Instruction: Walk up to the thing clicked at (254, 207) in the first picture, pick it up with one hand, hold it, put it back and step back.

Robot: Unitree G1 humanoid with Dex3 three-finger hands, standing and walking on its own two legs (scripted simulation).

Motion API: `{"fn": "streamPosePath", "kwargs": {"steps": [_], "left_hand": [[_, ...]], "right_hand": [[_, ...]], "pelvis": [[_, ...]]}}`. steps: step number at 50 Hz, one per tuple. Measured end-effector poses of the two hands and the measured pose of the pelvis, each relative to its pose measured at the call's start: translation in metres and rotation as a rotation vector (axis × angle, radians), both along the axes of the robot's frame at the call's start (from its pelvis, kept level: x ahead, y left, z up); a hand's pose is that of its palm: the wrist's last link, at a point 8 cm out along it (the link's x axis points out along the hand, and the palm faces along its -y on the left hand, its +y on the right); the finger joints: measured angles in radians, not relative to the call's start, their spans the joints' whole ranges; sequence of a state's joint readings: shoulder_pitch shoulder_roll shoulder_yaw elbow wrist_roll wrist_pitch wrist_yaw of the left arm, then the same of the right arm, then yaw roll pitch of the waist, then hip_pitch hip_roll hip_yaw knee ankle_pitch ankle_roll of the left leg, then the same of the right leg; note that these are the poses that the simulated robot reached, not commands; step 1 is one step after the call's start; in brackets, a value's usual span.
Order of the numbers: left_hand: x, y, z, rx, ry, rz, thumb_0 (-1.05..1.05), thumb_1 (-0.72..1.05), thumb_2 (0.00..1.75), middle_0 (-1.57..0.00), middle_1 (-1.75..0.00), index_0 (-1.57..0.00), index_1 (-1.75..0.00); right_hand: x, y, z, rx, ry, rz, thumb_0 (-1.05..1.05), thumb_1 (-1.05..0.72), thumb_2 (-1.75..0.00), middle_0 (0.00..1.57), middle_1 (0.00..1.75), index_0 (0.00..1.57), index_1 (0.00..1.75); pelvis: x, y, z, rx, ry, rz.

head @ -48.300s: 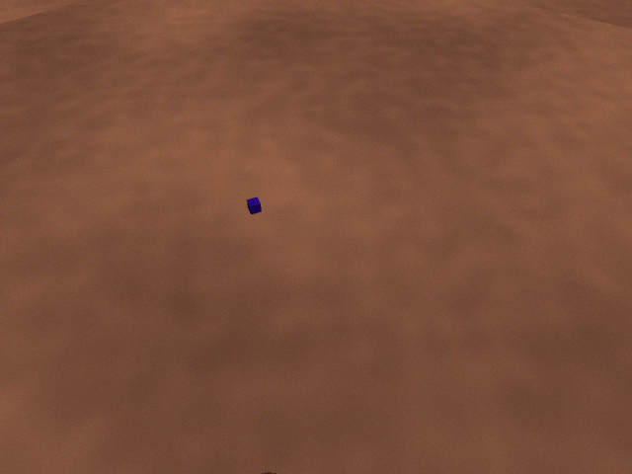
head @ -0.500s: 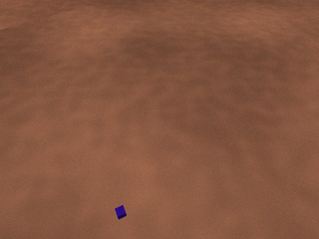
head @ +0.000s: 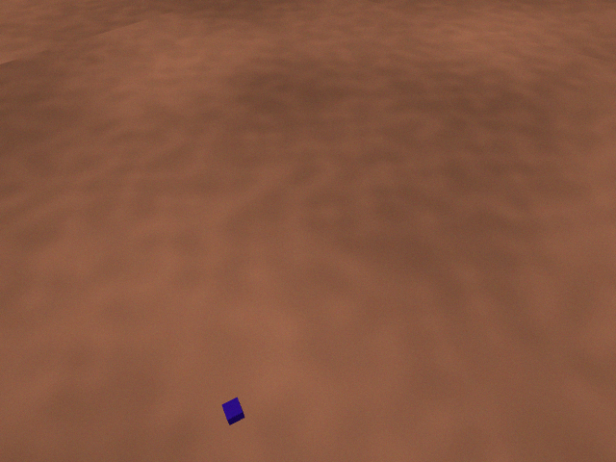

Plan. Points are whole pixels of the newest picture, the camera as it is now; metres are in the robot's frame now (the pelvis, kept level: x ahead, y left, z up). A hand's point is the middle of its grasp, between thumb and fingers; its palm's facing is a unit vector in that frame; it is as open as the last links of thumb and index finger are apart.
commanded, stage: stand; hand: left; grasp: from above
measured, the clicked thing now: (233, 411) +0.43 +0.25 -0.76
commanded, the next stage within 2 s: step back in 1.44 s
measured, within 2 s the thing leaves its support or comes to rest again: neither
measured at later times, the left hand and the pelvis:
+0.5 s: hand out of the picture +0.08 +0.23 -0.15, palm faces -0.01 -0.94 -0.34, open 7.3 cm; pelvis +0.01 -0.01 +0.00, yaw +0 degrees
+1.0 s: hand out of the picture +0.09 +0.22 -0.15, palm faces -0.02 -0.94 -0.34, open 7.3 cm; pelvis +0.01 -0.02 +0.00, yaw -1 degrees
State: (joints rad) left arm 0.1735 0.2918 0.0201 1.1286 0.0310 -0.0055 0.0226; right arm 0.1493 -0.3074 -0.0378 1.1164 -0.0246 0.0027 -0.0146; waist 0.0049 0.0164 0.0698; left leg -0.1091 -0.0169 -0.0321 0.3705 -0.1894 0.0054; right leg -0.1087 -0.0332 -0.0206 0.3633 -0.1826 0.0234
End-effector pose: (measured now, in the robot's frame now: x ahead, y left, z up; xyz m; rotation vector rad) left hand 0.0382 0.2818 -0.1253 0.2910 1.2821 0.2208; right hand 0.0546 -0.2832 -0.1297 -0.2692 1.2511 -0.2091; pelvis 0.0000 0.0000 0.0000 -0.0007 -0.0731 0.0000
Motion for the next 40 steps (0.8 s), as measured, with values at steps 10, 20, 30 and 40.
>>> {"fn": "streamPosePath", "kwargs": {"steps": [10, 20, 30, 40], "left_hand": [[0.021, -0.008, 0.003, -0.006, -0.032, -0.015, 0.01, 0.91, 0.9, -0.21, -0.3, -0.21, -0.3], [0.036, -0.01, 0.006, -0.002, -0.046, -0.027, 0.0, 0.91, 0.9, -0.21, -0.3, -0.21, -0.3], [0.042, -0.009, 0.009, 0.007, -0.051, -0.027, 0.01, 0.91, 0.9, -0.21, -0.3, -0.21, -0.3], [0.045, -0.011, 0.009, 0.007, -0.05, -0.033, 0.01, 0.91, 0.9, -0.21, -0.3, -0.21, -0.3]], "right_hand": [[0.005, -0.009, 0.002, -0.007, -0.004, -0.002, 0.0, -0.9, -0.9, 0.21, 0.3, 0.21, 0.3], [0.009, -0.015, 0.003, -0.008, -0.002, 0.0, 0.0, -0.9, -0.9, 0.21, 0.3, 0.21, 0.3], [0.014, -0.02, 0.003, -0.012, -0.004, 0.002, 0.0, -0.9, -0.9, 0.21, 0.3, 0.21, 0.3], [0.017, -0.023, 0.004, -0.009, -0.007, 0.004, 0.0, -0.9, -0.9, 0.21, 0.3, 0.21, 0.3]], "pelvis": [[0.005, -0.006, 0.001, 0.0, 0.0, -0.004], [0.008, -0.011, 0.002, 0.0, 0.009, -0.007], [0.011, -0.014, 0.003, 0.001, 0.013, -0.009], [0.012, -0.017, 0.003, 0.002, 0.018, -0.01]]}}
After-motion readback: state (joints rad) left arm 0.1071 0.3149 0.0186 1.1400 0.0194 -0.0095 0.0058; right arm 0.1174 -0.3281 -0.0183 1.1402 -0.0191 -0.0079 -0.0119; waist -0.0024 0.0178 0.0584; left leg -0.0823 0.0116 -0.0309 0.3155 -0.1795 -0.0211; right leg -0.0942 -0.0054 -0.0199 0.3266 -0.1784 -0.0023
